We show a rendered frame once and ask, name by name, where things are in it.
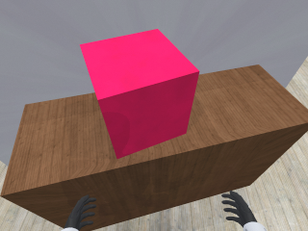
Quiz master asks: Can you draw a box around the robot right forearm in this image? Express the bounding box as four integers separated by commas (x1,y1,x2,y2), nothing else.
243,221,268,231

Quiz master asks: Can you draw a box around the robot right hand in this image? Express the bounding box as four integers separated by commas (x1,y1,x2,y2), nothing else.
221,191,257,228

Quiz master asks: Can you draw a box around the pedestal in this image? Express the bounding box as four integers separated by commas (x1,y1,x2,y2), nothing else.
0,64,308,231

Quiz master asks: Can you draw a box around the carton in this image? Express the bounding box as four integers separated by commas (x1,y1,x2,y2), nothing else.
80,29,199,159

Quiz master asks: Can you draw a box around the robot left hand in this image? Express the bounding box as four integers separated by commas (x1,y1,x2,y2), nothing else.
64,194,96,231

